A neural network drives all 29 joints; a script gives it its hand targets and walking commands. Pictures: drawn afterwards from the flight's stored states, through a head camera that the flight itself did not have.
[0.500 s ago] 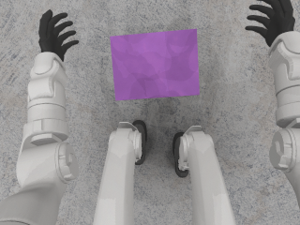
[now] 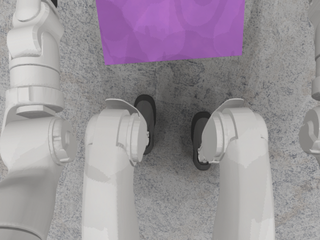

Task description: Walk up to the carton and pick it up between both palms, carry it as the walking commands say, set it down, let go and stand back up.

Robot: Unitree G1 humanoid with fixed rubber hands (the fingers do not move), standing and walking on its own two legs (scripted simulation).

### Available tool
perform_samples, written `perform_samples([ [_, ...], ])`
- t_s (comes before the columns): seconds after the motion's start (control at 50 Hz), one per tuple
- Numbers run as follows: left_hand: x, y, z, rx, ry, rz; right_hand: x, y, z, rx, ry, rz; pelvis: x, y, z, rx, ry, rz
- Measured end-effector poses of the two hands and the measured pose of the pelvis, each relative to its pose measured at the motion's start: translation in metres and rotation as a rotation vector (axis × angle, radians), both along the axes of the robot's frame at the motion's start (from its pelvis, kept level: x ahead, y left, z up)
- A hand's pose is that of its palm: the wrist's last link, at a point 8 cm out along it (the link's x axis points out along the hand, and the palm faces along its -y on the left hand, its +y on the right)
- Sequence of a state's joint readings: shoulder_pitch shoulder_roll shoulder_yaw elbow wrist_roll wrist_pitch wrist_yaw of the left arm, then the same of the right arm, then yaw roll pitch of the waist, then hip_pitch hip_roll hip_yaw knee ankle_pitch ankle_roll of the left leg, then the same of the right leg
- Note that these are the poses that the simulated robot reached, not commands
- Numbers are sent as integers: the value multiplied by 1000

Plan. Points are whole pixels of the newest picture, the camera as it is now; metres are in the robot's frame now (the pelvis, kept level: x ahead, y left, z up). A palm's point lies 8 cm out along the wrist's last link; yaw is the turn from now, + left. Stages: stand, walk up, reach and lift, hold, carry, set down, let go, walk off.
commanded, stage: reach and lift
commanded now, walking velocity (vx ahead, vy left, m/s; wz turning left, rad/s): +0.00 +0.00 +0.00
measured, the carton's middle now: (169, 12) +0.52 +0.03 -0.31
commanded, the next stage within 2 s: none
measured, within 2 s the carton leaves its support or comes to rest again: neither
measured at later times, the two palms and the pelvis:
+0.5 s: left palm (47, 2) +0.52 +0.28 -0.22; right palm out of the picture +0.54 -0.20 -0.26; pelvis +0.01 +0.00 -0.07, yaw +0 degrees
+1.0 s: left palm (61, 1) +0.53 +0.25 -0.22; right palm (276, 0) +0.53 -0.20 -0.25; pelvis +0.01 +0.00 -0.06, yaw +0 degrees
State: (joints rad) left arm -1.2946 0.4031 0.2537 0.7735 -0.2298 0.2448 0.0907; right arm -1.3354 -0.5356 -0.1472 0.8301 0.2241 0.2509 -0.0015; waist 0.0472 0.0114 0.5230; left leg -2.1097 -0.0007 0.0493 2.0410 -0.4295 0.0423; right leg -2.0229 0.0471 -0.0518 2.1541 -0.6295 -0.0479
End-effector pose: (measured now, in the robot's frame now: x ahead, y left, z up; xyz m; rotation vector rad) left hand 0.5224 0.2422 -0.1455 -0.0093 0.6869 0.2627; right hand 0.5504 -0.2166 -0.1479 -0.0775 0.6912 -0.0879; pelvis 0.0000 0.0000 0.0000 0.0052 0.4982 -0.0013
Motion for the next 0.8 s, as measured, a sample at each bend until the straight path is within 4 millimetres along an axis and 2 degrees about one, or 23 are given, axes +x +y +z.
perform_samples([
  [0.1, -4, 2, -27, 16, 36, 1, -2, -7, -19, -9, 12, -11, 1, 2, -20, 0, -15, -3],
  [0.26, -12, 19, -70, 53, 95, -5, -8, 2, -71, -3, 73, 1, 4, 1, -48, 1, 1, -2],
  [0.34, -13, 34, -78, 94, 122, 7, -10, 11, -94, 25, 77, -1, 7, 3, -58, 7, 3, -8],
  [0.42, -8, 39, -79, 94, 117, 17, -12, 17, -111, 28, 72, 15, 11, 5, -65, 12, 8, -1],
  [0.52, 3, 35, -77, 78, 87, 31, -12, 11, -114, 2, 68, 24, 14, 4, -70, 12, 1, -2],
  [0.62, 7, 26, -78, 69, 82, 14, -10, 12, -109, 6, 57, 31, 14, 3, -69, 13, 3, -6],
  [0.8, -5, 20, -79, 63, 115, 12, -14, 14, -103, 5, 71, 24, 13, 1, -64, 15, 30, -10],
])
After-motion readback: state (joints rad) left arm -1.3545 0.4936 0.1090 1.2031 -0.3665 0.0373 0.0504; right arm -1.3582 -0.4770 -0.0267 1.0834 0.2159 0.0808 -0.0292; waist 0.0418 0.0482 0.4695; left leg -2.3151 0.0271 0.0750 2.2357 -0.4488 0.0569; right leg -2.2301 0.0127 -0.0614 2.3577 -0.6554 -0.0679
